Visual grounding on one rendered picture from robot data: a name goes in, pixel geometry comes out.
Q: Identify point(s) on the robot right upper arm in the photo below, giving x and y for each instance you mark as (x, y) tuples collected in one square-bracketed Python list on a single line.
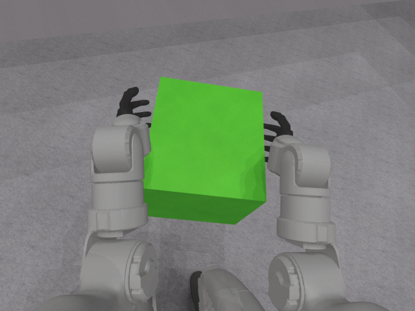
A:
[(310, 281)]

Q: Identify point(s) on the robot right forearm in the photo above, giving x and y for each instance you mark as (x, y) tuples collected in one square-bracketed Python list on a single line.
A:
[(305, 176)]

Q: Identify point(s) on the robot right thigh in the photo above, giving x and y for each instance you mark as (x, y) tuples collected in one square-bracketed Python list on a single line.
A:
[(224, 292)]

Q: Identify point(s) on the robot right shin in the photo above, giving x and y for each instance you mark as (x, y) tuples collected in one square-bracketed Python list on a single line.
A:
[(203, 307)]

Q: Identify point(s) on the carton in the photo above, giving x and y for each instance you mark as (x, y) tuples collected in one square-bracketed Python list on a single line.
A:
[(207, 159)]

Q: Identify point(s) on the robot left forearm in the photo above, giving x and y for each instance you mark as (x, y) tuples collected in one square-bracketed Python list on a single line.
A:
[(117, 156)]

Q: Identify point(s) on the robot left upper arm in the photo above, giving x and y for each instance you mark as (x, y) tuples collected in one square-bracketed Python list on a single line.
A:
[(117, 274)]

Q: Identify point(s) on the left robot hand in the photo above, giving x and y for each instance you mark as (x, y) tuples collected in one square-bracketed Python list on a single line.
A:
[(126, 106)]

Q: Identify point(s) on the right robot hand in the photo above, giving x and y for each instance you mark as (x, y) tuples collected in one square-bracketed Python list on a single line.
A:
[(283, 129)]

